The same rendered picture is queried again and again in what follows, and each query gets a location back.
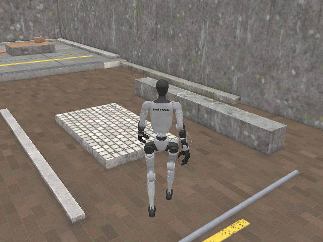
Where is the left robot hand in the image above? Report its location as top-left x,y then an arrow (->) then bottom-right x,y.
138,134 -> 150,143

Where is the left robot forearm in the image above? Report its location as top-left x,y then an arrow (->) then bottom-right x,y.
138,121 -> 145,136

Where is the right robot upper arm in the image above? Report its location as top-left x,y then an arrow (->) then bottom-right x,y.
172,101 -> 184,131

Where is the right robot thigh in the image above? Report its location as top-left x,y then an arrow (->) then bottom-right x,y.
167,140 -> 179,171

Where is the right robot forearm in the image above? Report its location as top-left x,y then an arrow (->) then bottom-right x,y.
179,123 -> 189,151

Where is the left robot upper arm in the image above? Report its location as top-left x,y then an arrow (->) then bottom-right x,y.
139,101 -> 152,127

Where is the right robot hand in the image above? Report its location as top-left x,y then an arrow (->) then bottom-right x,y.
178,150 -> 190,165

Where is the robot left foot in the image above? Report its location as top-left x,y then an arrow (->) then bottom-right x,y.
148,205 -> 156,217

